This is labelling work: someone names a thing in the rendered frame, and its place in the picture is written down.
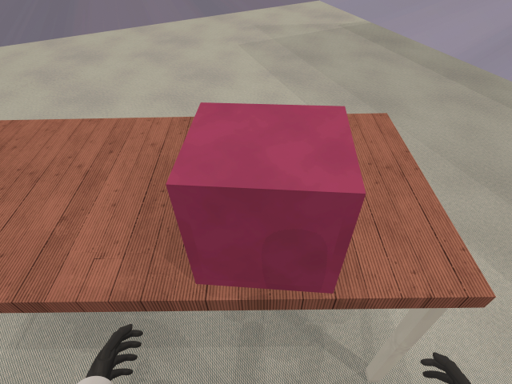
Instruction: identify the left robot hand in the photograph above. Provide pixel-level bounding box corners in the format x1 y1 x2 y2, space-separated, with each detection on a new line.
86 324 143 381

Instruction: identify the carton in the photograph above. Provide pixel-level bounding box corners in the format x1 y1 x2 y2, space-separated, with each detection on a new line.
166 102 366 294

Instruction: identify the right robot hand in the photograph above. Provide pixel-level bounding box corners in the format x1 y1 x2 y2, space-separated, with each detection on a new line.
421 352 471 384

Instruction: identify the table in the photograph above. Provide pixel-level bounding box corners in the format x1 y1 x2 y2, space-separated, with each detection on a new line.
0 113 496 382

